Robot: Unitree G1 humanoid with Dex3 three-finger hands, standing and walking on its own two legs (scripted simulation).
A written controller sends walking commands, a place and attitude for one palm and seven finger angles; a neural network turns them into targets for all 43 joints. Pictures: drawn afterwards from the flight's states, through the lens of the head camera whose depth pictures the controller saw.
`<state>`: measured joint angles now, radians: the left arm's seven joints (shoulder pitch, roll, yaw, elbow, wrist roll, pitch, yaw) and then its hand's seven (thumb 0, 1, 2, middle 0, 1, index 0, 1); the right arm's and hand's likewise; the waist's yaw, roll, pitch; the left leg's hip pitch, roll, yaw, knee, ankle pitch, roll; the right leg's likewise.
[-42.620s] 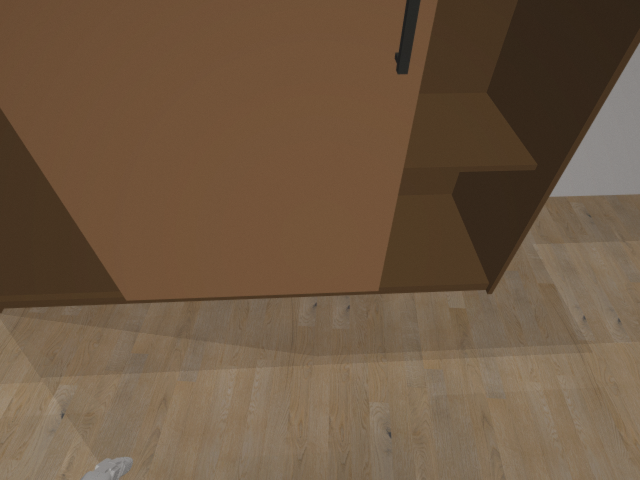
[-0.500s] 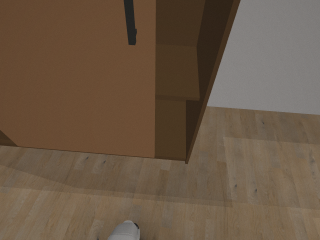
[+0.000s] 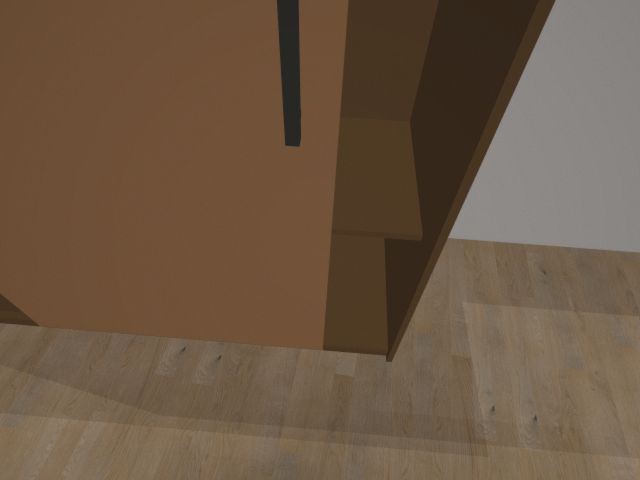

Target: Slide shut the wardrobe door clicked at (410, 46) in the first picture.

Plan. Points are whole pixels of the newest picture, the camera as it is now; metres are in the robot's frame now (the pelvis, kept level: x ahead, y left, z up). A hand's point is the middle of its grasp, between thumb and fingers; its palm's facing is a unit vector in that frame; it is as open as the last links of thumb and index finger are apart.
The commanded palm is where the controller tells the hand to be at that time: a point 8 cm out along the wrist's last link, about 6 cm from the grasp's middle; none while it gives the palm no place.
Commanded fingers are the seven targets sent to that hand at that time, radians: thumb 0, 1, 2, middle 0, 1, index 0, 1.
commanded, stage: come to a stop and stand still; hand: left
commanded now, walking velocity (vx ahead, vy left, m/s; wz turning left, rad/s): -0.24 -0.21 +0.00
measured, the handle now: (293, 66) +0.54 +0.09 +0.23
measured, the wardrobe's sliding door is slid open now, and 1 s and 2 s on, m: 0.21 0.21 0.21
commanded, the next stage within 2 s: look again from close up in 1.82 s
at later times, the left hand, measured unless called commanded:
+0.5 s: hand out of the picture +0.13 +0.18 -0.16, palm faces -0.04 -0.96 -0.27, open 7.4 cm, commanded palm none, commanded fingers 0.00 0.90 0.90 -0.20 -0.30 -0.20 -0.30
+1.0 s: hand out of the picture +0.08 +0.20 -0.16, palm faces -0.01 -0.97 -0.24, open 7.4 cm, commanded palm none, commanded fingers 0.00 0.90 0.90 -0.20 -0.30 -0.20 -0.30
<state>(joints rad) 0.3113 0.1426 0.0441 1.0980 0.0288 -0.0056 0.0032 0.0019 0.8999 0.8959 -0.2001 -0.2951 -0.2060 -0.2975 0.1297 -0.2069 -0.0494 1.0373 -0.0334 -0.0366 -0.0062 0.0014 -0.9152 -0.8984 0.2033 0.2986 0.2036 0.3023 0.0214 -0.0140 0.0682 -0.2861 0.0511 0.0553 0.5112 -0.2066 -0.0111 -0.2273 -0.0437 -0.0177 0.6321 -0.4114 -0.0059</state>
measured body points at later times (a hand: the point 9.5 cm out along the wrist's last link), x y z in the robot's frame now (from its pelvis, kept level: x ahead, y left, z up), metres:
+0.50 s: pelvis +0.03 -0.01 +0.00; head +0.09 -0.03 +0.45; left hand +0.13 +0.23 -0.14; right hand +0.06 -0.27 -0.16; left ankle +0.03 +0.13 -0.73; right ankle +0.03 -0.12 -0.73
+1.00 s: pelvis +0.03 +0.01 +0.00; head +0.03 +0.00 +0.45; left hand +0.08 +0.25 -0.15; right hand +0.06 -0.22 -0.16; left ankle +0.03 +0.13 -0.73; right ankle +0.03 -0.12 -0.73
